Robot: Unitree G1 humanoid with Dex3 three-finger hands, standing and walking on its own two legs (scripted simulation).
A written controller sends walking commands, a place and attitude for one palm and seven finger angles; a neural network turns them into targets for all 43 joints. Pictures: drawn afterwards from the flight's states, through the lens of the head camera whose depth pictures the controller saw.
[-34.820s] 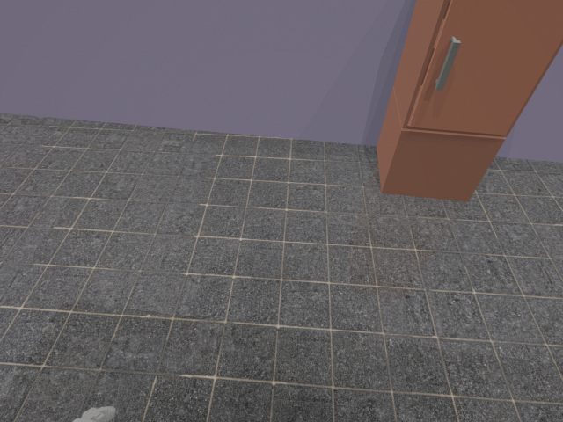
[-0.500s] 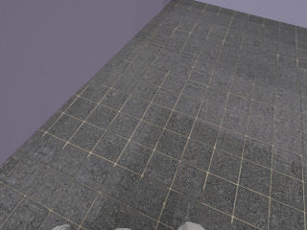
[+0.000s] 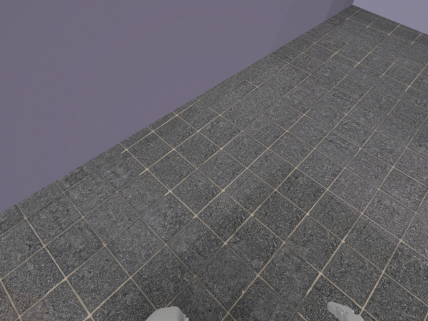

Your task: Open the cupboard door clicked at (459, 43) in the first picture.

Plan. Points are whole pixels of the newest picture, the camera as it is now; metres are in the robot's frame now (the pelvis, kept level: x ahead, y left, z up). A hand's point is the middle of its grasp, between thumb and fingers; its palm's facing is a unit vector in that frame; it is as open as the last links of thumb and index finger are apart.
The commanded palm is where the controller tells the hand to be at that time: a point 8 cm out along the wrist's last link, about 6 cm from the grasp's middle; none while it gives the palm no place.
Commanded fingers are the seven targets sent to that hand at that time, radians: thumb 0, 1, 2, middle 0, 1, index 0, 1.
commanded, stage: turn to face it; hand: left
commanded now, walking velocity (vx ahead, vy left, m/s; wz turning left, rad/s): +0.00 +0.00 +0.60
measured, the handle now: out of the picture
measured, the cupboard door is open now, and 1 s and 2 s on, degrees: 48 48 48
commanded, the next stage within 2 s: none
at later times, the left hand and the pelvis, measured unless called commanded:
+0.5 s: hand out of the picture +0.07 +0.19 -0.14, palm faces +0.26 -0.91 -0.31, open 7.3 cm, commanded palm none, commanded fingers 0.00 0.90 0.90 -0.20 -0.30 -0.20 -0.30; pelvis +0.02 -0.05 +0.00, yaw +17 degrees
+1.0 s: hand out of the picture -0.04 +0.20 -0.17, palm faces +0.59 -0.77 -0.25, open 7.3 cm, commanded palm none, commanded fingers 0.00 0.90 0.90 -0.20 -0.30 -0.20 -0.30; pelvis +0.04 -0.03 +0.00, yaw +35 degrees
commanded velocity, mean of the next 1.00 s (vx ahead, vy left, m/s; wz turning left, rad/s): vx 0.00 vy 0.00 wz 0.60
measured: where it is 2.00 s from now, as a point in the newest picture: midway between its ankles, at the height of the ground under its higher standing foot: outside the picture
